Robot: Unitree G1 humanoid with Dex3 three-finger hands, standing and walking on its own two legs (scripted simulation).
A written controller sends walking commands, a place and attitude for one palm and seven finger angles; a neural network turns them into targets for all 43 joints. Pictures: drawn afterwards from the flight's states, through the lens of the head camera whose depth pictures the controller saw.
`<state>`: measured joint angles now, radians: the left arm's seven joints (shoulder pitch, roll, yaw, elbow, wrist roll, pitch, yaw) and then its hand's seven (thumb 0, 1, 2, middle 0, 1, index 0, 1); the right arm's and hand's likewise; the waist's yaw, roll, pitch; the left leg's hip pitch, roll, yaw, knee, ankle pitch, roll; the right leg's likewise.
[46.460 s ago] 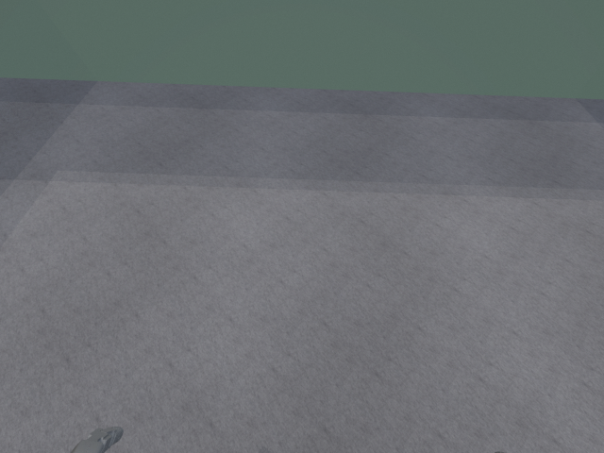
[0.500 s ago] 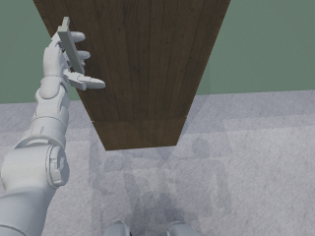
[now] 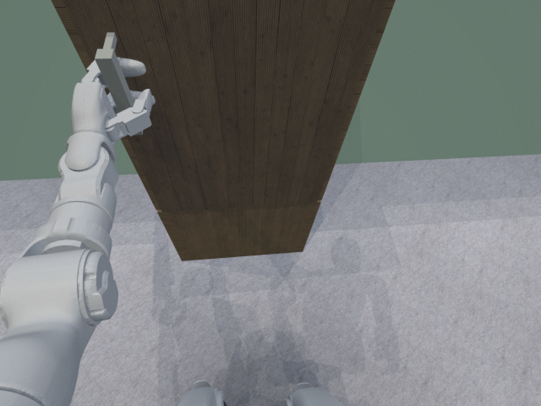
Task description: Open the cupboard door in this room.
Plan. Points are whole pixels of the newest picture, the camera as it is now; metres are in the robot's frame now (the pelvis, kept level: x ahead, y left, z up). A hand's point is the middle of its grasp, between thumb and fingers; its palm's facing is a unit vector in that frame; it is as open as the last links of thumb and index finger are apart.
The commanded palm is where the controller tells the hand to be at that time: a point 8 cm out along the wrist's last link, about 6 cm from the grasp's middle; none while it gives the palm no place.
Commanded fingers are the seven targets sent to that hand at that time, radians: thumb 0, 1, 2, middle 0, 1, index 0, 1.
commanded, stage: close the thumb around the handle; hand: left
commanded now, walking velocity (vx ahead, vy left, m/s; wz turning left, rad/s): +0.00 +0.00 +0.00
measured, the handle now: (124, 87) +0.57 +0.16 +0.12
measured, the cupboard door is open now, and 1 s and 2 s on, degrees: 0 27 38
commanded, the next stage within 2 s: pull the door open along its arc in 0.12 s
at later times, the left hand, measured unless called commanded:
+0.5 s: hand (141, 124) +0.50 +0.13 +0.11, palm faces -0.01 -1.00 +0.00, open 5.4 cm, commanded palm +0.45 +0.18 +0.11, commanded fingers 0.00 0.90 0.90 -0.40 -1.35 -0.40 -1.35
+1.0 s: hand (190, 204) +0.36 +0.07 +0.11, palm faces +0.39 -0.92 +0.03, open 5.4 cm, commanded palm +0.30 +0.09 +0.11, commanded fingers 0.00 0.90 0.90 -0.40 -1.35 -0.40 -1.35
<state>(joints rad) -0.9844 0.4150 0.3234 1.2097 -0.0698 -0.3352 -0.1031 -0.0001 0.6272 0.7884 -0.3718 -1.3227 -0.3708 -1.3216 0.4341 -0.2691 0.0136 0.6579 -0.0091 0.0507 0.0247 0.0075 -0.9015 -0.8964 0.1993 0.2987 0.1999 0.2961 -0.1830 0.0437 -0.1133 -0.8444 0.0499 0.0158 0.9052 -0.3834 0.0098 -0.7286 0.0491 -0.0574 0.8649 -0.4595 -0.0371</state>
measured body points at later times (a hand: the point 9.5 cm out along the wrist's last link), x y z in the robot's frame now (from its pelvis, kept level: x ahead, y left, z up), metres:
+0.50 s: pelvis +0.01 +0.00 +0.00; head +0.09 +0.00 +0.45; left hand +0.49 +0.19 +0.11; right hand +0.00 -0.26 -0.11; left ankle +0.02 +0.11 -0.69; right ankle -0.03 -0.10 -0.69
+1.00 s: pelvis -0.01 -0.01 +0.01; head +0.01 -0.02 +0.46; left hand +0.33 +0.11 +0.11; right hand +0.16 -0.23 -0.09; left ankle +0.02 +0.11 -0.69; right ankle -0.03 -0.10 -0.69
